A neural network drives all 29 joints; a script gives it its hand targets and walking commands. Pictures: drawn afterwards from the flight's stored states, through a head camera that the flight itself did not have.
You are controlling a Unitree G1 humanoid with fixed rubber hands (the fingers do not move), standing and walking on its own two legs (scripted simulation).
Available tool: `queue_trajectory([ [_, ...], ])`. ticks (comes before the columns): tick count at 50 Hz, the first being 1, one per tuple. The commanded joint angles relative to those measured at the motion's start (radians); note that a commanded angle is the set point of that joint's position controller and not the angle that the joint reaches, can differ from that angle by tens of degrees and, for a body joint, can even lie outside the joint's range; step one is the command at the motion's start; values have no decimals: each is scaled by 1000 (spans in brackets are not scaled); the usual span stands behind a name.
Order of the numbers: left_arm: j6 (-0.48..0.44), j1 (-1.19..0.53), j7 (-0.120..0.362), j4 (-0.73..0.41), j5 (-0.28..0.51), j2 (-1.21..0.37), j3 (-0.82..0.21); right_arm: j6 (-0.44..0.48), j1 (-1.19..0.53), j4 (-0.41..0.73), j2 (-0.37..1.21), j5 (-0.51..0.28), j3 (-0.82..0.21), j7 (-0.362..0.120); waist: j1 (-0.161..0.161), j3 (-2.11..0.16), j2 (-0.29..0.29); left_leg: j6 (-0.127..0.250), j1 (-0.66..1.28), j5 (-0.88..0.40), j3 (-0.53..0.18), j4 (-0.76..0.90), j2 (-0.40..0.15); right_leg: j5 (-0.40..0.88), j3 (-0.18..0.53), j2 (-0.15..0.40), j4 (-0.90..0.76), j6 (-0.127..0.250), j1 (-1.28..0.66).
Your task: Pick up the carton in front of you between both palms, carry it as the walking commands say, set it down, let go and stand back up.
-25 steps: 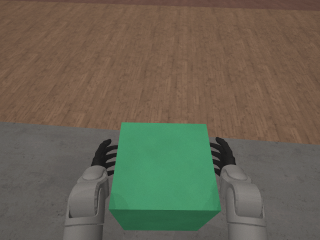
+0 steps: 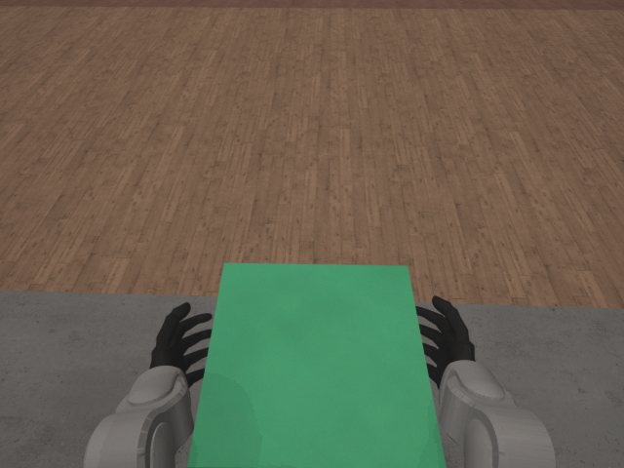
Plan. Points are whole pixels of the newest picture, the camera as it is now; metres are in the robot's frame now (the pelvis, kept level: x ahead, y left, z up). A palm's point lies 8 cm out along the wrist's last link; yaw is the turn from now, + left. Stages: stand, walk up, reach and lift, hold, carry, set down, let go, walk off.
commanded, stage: carry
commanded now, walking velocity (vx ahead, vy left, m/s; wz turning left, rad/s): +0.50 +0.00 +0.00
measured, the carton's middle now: (313, 389) +0.24 -0.01 +0.02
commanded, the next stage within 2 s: none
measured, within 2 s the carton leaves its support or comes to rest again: neither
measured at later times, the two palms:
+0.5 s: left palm (203, 200) +0.54 +0.16 +0.09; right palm (381, 190) +0.54 -0.14 +0.10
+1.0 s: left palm (228, 101) +0.89 +0.16 +0.12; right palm (357, 97) +0.89 -0.15 +0.12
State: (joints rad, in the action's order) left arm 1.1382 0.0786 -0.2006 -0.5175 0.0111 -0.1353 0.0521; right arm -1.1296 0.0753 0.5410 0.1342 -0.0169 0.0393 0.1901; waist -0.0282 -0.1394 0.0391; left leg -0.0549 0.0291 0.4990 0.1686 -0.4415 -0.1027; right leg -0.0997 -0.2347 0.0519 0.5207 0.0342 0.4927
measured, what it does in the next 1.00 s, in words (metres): walks ahead: left foot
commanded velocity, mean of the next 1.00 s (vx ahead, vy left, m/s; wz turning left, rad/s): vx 0.50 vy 0.00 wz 0.00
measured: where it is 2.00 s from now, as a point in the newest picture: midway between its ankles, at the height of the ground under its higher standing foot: (301, 253)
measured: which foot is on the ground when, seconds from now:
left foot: down 0.00-0.02, up 0.04-0.48, down 0.50-1.00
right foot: down 0.00-0.50, up 0.52-1.00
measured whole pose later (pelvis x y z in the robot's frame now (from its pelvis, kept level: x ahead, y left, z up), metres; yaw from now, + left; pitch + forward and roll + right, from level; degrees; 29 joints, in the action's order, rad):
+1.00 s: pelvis +0.65 +0.01 +0.00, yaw +0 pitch +3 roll +0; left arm 1.15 0.02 -0.17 -0.60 0.02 -0.13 0.06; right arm -1.12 0.02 0.59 0.13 -0.02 0.05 0.16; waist -0.01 -0.09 0.00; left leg -0.03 0.13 0.45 0.22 -0.29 -0.04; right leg -0.05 -0.20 0.07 0.54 0.04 0.55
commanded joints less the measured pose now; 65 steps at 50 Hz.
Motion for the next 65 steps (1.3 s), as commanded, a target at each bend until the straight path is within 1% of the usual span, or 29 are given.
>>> queue_trajectory([
  [1,-28,-303,-4,-101,126,-547,-465,1,-319,124,564,-163,-520,-5,63,-216,-261,19,-549,-319,46,-587,51,-384,578,302,-220,112,-671],
  [2,-25,-294,2,-94,140,-564,-476,-4,-330,129,563,-173,-533,-11,57,-198,-319,33,-694,-27,-68,-757,96,-293,807,391,-355,181,-692],
  [3,-27,-318,14,-135,160,-593,-501,-4,-321,115,595,-174,-544,-20,51,-185,-226,66,-731,-42,-139,-836,26,-197,710,390,-328,177,-653],
  [5,-38,-357,45,-164,172,-660,-542,8,-308,97,667,-161,-542,-44,44,-179,-89,82,-697,-148,-167,-784,-44,-89,538,335,-316,132,-535],
  [8,-49,-372,89,-165,183,-704,-600,30,-289,72,723,-123,-552,-72,45,-166,-115,70,-623,-239,-119,-620,-31,-87,335,260,-352,73,-444],
  [10,-52,-364,111,-161,191,-682,-612,38,-268,59,721,-100,-560,-76,43,-138,-137,58,-646,-290,-89,-514,-24,-135,283,243,-392,79,-450],
  [13,-44,-342,123,-153,189,-639,-607,33,-255,60,691,-87,-564,-74,39,-72,-158,45,-710,-379,-49,-353,-16,-70,223,224,-412,93,-495],
  [21,2,-297,71,-129,137,-562,-528,-15,-271,84,608,-118,-546,-48,46,64,-190,74,-628,-455,48,-102,22,157,97,202,-363,71,-528],
  [23,5,-307,61,-139,136,-559,-529,-18,-276,87,597,-131,-534,-46,39,42,-194,91,-502,-412,88,-82,49,326,59,202,-260,58,-533],
  [25,6,-314,54,-160,139,-559,-544,-16,-245,69,595,-134,-518,-46,9,-81,-112,97,-149,-333,136,-31,116,425,-24,127,74,14,-425],
  [26,7,-317,52,-172,140,-553,-547,-15,-235,71,596,-131,-514,-47,-7,-160,15,137,50,-140,-148,54,-61,225,-12,82,335,-26,-233],
  [27,8,-323,56,-197,147,-562,-556,-7,-244,58,608,-135,-520,-52,-2,-253,297,280,262,-68,-635,181,-314,-183,46,-49,647,-68,68],
  [28,2,-332,63,-195,157,-597,-580,-2,-237,71,651,-147,-531,-63,8,-227,253,291,226,-259,-694,242,-332,-359,183,-41,787,-49,162],
  [30,-20,-345,88,-168,163,-707,-599,20,-284,95,740,-170,-565,-90,8,-226,50,249,132,-498,-462,182,-291,-266,239,54,811,-5,166],
  [31,-33,-349,100,-155,158,-750,-602,33,-311,101,777,-173,-585,-104,14,-200,-3,216,49,-538,-379,193,-270,-217,239,80,736,-1,135],
  [33,-57,-331,115,-129,141,-793,-609,51,-314,97,802,-174,-606,-126,19,-191,30,175,-27,-457,-263,241,-227,-158,207,80,625,-7,78],
  [41,-62,-285,92,-143,113,-702,-605,51,-246,95,677,-159,-583,-130,13,-43,85,179,19,-521,-76,303,-153,22,92,61,223,-49,195],
  [47,-28,-443,48,-202,170,-530,-562,23,-364,133,519,-158,-519,-54,7,61,107,165,24,-649,-4,264,-139,92,32,17,36,1,103],
  [49,-18,-496,24,-177,180,-463,-518,13,-440,135,455,-160,-494,-21,18,7,122,146,32,-836,37,119,-133,48,8,-20,40,27,-41],
  [50,-16,-512,12,-154,181,-431,-492,7,-478,130,425,-164,-486,-7,51,-46,111,126,-3,-907,78,-27,-109,8,-31,-64,16,31,-185],
  [51,-13,-534,0,-129,178,-401,-463,3,-520,123,394,-164,-478,7,85,-121,37,103,-74,-852,95,-248,-57,-55,-30,-82,-11,25,-368],
  [52,-8,-558,-10,-108,168,-359,-433,-2,-565,112,364,-164,-470,20,112,-201,-97,79,-257,-646,76,-518,-8,-233,253,103,-80,68,-537],
  [53,-11,-622,-20,-90,170,-343,-419,-9,-616,107,385,-178,-465,25,108,-279,-419,49,-546,-142,-11,-843,159,-308,770,333,-244,225,-725],
  [54,-6,-649,-18,-84,201,-376,-429,-9,-651,83,394,-182,-457,31,89,-270,-311,84,-654,-25,-156,-982,122,-171,765,347,-284,228,-715],
  [55,-11,-719,-15,-86,214,-414,-439,-7,-698,57,424,-184,-435,32,83,-264,-246,114,-689,-61,-183,-1023,77,-55,655,319,-230,213,-677],
  [56,-18,-768,-10,-72,218,-451,-442,-1,-743,35,456,-179,-421,30,68,-246,-130,124,-691,-120,-187,-971,34,29,552,290,-203,176,-608],
  [57,-26,-824,-5,-53,221,-486,-444,4,-772,-8,488,-173,-404,27,54,-239,-85,127,-686,-162,-188,-900,6,69,477,266,-199,149,-557],
  [60,-48,-929,7,15,214,-521,-440,23,-853,-100,529,-144,-398,22,52,-261,-132,117,-663,-219,-143,-805,8,63,351,229,-222,137,-504],
  [65,-61,-1037,-3,162,169,-522,-391,37,-1013,-226,540,-117,-372,30,65,-202,-155,90,-825,-297,-93,-627,6,139,281,207,-242,178,-578],
])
